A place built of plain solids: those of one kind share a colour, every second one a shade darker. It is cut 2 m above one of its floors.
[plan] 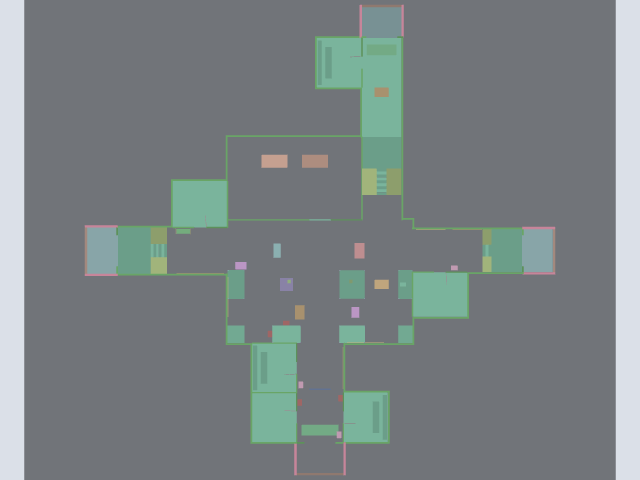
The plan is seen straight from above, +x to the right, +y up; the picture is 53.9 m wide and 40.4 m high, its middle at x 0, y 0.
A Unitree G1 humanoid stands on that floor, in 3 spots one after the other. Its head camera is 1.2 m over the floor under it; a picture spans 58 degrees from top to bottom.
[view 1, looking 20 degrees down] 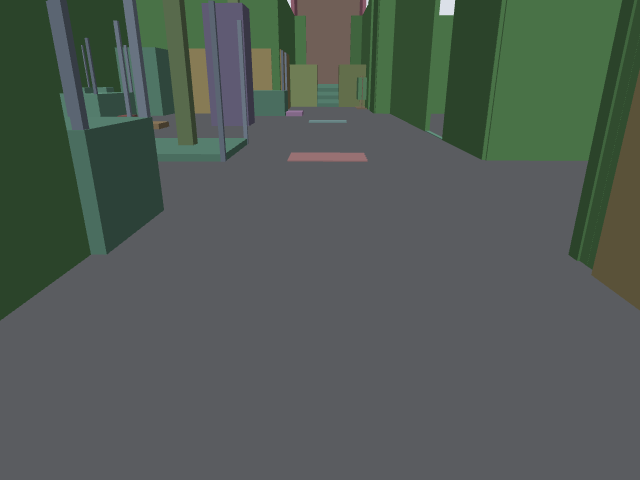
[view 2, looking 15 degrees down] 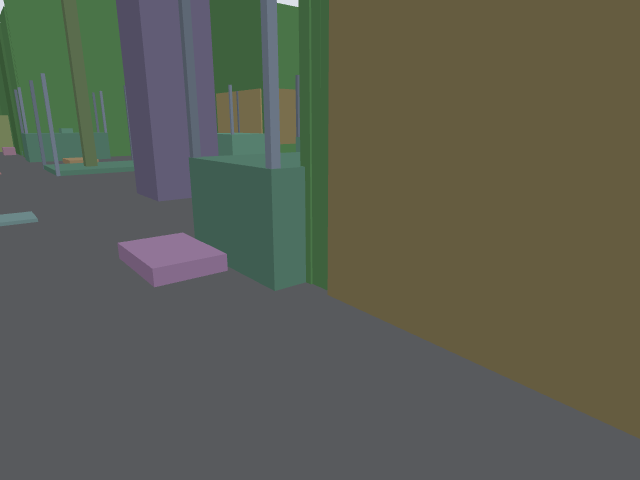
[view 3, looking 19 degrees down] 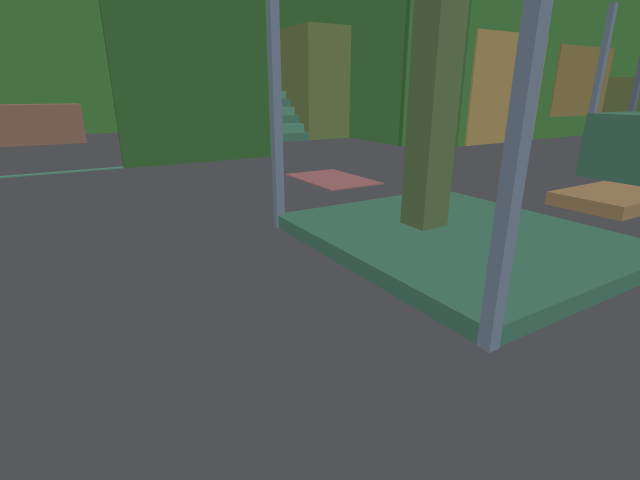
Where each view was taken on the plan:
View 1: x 10.73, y -0.90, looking -179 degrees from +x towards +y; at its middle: ground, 3.51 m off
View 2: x -10.33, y -0.90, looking -39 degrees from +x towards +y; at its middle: wall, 3.20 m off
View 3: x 0.00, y -6.09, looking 59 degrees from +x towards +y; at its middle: piece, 3.37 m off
